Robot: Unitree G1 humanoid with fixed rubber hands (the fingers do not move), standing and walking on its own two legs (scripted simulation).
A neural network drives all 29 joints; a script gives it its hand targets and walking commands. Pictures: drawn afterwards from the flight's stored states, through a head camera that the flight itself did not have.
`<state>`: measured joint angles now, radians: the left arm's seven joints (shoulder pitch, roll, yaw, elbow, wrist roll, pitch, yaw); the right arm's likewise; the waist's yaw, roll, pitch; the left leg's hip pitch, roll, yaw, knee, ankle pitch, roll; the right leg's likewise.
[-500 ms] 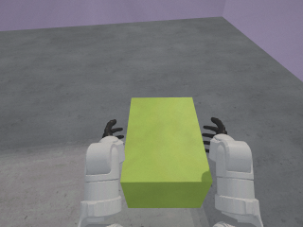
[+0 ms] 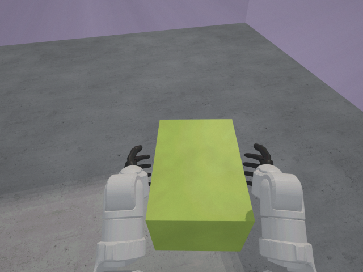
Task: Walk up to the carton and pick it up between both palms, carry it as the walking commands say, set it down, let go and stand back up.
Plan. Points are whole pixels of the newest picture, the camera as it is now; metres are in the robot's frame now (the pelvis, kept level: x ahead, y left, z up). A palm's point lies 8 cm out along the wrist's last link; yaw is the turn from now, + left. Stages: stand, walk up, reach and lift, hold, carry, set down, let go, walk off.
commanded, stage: carry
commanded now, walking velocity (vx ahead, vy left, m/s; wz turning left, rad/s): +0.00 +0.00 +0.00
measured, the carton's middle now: (196, 179) +0.35 -0.01 -0.01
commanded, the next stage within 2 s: hold in 1.02 s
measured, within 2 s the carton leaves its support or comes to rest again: neither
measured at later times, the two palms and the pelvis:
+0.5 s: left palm (137, 167) +0.33 +0.14 +0.06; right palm (259, 164) +0.34 -0.15 +0.07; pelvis +0.04 -0.01 +0.00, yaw +0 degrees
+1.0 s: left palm (141, 170) +0.34 +0.13 +0.05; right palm (262, 166) +0.34 -0.16 +0.06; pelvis +0.06 -0.01 +0.00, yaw +0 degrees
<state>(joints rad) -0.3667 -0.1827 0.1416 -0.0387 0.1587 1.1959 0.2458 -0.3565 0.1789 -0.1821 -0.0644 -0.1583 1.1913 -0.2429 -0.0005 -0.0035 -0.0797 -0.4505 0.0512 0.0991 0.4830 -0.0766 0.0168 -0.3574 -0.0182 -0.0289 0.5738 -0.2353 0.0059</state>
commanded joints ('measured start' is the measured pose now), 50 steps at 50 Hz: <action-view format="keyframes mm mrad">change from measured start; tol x2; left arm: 1 -532 -1042 -627 -52 -443 -27 -426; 18 -426 -983 -606 -21 -375 -149 -422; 35 -316 -859 -570 -28 -301 -286 -402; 50 -268 -799 -560 -28 -279 -341 -383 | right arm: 1 -540 1003 637 -18 439 -12 444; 18 -424 958 615 18 360 -144 426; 34 -313 851 597 23 290 -276 406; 50 -257 789 588 29 267 -335 392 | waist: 1 15 31 -255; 22 5 12 -304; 50 -5 7 -264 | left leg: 1 159 97 -141 -142 -311 -11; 6 195 105 -133 -118 -229 -5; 13 236 103 -112 -51 -55 9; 22 246 107 -107 -11 66 16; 28 245 105 -102 -5 63 13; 39 234 103 -99 -15 -7 5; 50 219 105 -97 -18 -21 2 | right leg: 1 7 -62 81 -135 -190 -47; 12 38 -84 76 -124 -10 -37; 22 73 -88 67 -89 81 -32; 50 42 -92 84 -120 35 -44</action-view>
